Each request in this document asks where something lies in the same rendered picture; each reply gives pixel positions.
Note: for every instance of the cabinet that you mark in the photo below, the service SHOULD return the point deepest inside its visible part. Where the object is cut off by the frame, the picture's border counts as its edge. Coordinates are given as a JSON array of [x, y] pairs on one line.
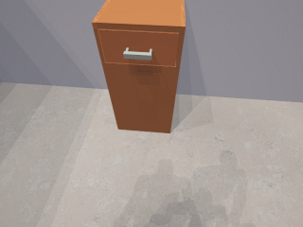
[[142, 95]]

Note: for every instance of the handle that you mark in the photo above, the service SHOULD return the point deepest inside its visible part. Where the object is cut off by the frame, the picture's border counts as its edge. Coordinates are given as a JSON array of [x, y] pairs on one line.
[[133, 55]]

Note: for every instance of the drawer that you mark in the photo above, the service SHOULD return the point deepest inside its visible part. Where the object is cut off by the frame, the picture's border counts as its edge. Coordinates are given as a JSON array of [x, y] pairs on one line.
[[163, 45]]

